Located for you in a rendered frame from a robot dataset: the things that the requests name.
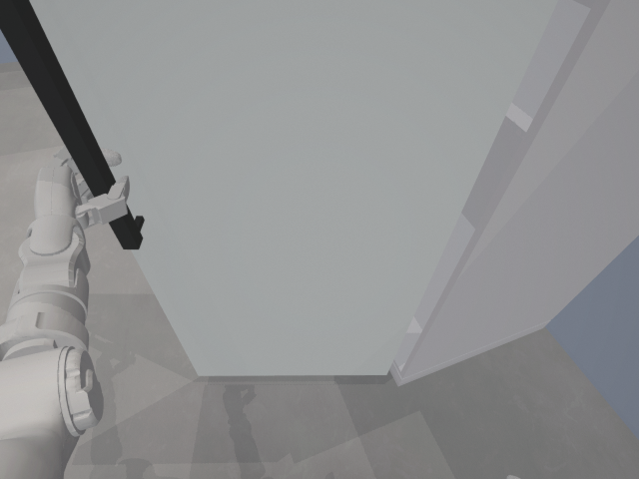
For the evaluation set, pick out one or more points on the robot left upper arm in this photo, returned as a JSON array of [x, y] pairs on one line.
[[47, 400]]

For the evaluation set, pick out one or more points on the fridge door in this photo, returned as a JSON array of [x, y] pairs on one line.
[[300, 165]]

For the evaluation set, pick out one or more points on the handle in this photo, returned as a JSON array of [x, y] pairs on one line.
[[27, 39]]

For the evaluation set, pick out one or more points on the robot left hand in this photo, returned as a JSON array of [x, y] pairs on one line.
[[58, 193]]

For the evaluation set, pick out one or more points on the left robot forearm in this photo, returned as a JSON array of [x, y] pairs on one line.
[[49, 304]]

